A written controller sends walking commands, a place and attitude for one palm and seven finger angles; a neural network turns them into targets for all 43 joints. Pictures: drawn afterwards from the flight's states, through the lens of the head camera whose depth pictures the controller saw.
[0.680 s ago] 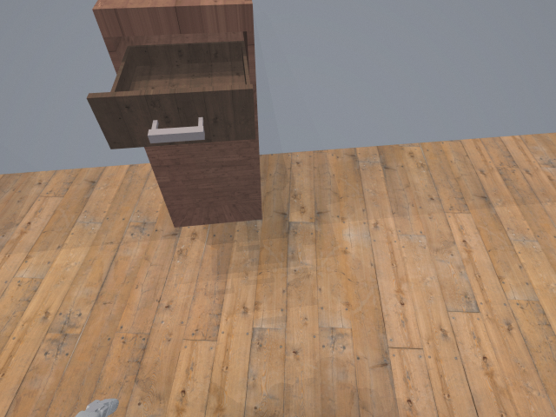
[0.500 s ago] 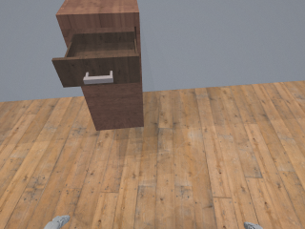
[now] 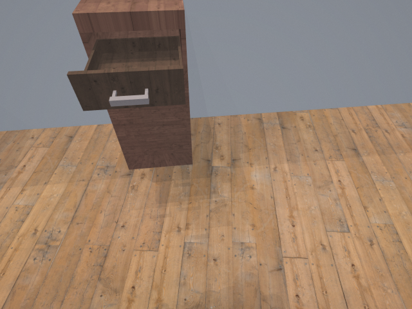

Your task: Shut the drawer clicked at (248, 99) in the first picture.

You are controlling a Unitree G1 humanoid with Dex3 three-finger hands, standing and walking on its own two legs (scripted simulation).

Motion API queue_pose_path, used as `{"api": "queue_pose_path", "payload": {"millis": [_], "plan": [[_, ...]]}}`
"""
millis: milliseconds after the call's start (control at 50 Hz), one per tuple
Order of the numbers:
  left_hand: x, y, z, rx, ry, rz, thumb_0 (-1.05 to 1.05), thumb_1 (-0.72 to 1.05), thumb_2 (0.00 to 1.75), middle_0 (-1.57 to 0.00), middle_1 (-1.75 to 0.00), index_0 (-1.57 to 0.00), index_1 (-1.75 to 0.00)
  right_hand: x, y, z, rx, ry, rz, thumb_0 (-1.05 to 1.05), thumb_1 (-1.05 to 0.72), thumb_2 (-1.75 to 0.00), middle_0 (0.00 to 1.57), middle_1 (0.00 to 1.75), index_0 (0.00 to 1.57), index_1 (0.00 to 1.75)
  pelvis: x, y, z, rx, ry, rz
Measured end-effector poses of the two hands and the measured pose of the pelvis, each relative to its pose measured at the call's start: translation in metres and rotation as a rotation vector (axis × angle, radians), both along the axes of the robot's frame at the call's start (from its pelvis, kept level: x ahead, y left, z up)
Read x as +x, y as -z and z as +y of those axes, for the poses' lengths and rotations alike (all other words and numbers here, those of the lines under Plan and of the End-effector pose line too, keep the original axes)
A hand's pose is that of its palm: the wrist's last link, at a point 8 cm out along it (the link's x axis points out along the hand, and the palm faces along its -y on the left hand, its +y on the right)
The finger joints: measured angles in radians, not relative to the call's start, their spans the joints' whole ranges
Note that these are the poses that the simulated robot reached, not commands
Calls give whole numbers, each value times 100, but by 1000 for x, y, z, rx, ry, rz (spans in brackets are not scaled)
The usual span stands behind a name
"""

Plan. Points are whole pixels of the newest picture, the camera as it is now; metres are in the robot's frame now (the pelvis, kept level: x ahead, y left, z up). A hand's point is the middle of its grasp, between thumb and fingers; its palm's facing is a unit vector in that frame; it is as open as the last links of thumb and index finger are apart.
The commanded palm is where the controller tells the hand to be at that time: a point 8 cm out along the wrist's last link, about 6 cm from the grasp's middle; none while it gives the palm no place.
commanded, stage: stand and wait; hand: left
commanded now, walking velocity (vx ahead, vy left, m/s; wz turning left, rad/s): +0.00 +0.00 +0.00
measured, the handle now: (130, 96) +0.72 +0.29 -0.01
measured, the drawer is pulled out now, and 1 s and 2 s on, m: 0.29 0.29 0.29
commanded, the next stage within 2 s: look at it before walking up in 0.28 s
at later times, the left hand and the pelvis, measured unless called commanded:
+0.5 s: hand out of the picture +0.06 +0.23 -0.16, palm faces -0.03 -0.95 -0.31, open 7.3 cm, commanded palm none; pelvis -0.01 +0.00 +0.00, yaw +0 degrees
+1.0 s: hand out of the picture +0.07 +0.24 -0.16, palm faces -0.02 -0.95 -0.31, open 7.3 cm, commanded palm none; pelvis +0.00 +0.00 +0.00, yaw +0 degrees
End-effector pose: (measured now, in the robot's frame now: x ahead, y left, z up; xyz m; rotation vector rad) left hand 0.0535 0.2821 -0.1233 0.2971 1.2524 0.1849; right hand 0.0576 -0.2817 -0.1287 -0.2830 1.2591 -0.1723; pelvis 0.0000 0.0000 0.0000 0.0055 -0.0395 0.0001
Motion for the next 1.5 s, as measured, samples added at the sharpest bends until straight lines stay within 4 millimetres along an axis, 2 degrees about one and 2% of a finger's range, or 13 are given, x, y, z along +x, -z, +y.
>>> {"api": "queue_pose_path", "payload": {"millis": [160, 420, 1120, 1280, 1400, 1500], "plan": [[-2, 1, -5, -9, 2, -8, 0, 91, 90, -20, -30, -21, -30, -14, 1, 0, 6, 14, 17, 1, -90, -90, 20, 30, 20, 30, -5, 0, -2, -1, 1, -1], [3, 2, -7, -19, 10, -21, 0, 91, 90, -20, -30, -21, -30, -16, 0, 5, 10, 18, 9, 1, -90, -90, 20, 30, 20, 30, -6, -1, 0, -2, 5, 8], [12, 0, 2, -5, -9, -24, 0, 91, 90, -20, -30, -21, -30, 13, -3, 8, 2, -7, -16, 1, -90, -90, 20, 30, 20, 30, 4, -1, 4, -1, -9, 16], [-4, 11, -13, -35, -54, -7, 0, 91, 90, -20, -30, -20, -30, 7, 9, 29, 47, -21, 20, 1, -90, -90, 20, 30, 20, 30, 2, 3, 4, -1, -36, 19], [-27, 21, -26, -76, -103, 19, 0, 91, 90, -20, -30, -21, -30, -2, 18, 51, 94, -33, 48, 1, -90, -90, 20, 30, 20, 30, -3, 8, 5, -5, -62, 16], [-49, 29, -30, -97, -146, 42, 0, 91, 90, -20, -30, -21, -30, -9, 23, 64, 107, -43, 62, 1, -90, -90, 20, 30, 20, 30, -10, 11, 9, -10, -84, 15]]}}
